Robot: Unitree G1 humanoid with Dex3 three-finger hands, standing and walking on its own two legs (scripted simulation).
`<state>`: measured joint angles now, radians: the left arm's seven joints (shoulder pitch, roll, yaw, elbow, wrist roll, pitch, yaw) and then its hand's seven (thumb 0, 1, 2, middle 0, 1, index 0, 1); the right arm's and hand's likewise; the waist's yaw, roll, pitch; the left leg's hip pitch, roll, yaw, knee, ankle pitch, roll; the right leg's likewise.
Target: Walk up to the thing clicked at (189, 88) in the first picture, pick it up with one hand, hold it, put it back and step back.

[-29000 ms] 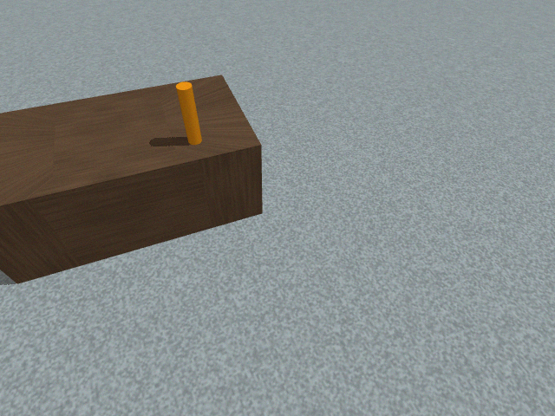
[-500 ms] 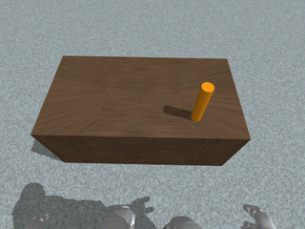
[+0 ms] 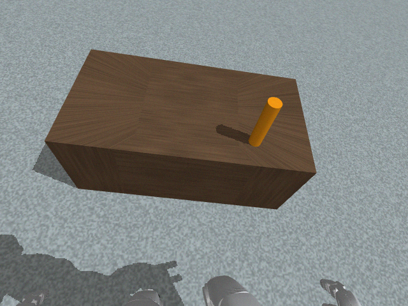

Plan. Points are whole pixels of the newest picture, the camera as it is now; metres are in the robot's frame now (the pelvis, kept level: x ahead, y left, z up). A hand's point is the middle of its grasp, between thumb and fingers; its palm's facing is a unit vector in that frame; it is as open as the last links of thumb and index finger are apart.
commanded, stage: step back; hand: right
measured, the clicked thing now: (263, 124) +0.71 -0.27 -0.24
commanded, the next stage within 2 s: none
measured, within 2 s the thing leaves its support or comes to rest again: neither
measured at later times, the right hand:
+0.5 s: hand out of the picture -0.09 -0.34 -0.17, palm faces -0.05 +0.93 -0.37, open 7.4 cm
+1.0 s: hand out of the picture -0.17 -0.35 -0.15, palm faces -0.09 +0.91 -0.41, open 7.4 cm
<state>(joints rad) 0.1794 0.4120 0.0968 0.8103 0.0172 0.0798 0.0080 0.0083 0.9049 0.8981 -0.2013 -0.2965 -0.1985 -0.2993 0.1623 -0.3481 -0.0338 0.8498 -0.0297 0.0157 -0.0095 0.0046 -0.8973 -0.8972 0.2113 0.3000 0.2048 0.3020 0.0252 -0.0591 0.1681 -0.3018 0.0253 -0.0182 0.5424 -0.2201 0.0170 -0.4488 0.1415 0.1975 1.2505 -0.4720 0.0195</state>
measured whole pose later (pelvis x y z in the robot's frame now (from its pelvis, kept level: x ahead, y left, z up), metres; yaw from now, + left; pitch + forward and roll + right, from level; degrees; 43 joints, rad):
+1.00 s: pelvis -0.33 -0.09 -0.02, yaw +0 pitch -1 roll +0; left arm 0.21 0.40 0.07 0.89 0.01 0.03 0.02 0.01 0.90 0.90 -0.20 -0.30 -0.20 -0.30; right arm 0.07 -0.40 -0.04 0.80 -0.04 0.06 0.00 0.00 -0.90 -0.90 0.21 0.30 0.20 0.30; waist 0.05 0.01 0.16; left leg -0.43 0.06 0.03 0.66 -0.20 0.00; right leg -0.20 0.01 0.05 0.66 -0.44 0.02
